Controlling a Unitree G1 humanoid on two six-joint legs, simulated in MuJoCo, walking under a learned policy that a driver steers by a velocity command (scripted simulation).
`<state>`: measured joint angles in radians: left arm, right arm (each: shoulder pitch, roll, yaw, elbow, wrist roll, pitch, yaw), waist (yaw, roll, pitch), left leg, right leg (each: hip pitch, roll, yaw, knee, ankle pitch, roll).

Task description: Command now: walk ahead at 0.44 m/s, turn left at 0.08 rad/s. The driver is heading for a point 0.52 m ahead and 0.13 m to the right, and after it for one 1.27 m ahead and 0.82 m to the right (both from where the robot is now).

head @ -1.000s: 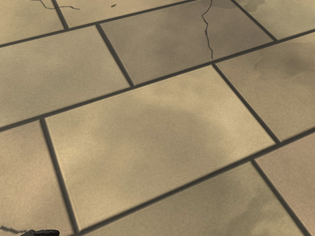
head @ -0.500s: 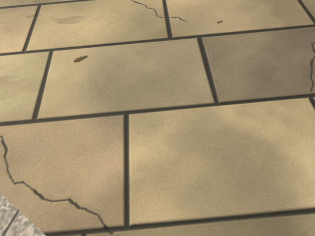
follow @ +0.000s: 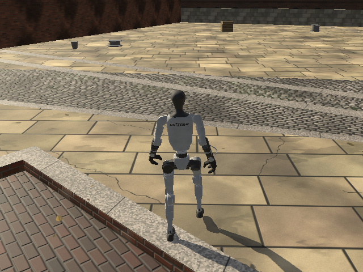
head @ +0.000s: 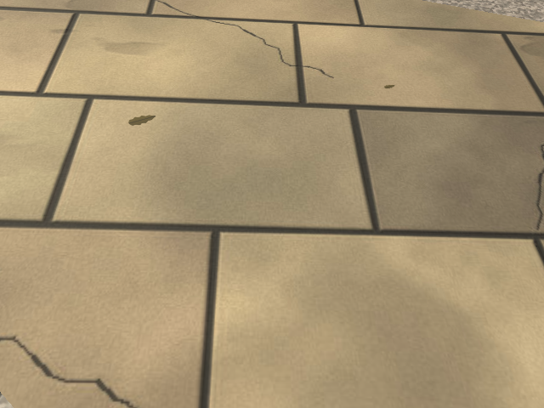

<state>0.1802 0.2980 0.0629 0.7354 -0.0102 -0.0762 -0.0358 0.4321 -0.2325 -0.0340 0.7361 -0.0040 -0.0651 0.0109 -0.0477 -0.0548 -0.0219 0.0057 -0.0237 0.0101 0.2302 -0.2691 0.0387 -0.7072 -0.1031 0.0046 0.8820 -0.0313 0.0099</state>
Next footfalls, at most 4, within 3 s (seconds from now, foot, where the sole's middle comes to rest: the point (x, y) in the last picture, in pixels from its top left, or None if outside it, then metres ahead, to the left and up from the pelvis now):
0.22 right None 0.31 -0.15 -0.78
0.74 left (218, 377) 0.60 0.09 -0.78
1.20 right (326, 319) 0.76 -0.20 -0.78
1.68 left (252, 292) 0.84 0.00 -0.78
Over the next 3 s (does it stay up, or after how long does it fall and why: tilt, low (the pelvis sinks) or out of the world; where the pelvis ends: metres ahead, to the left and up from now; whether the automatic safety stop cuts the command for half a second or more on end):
stays up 0.85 -0.32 -0.01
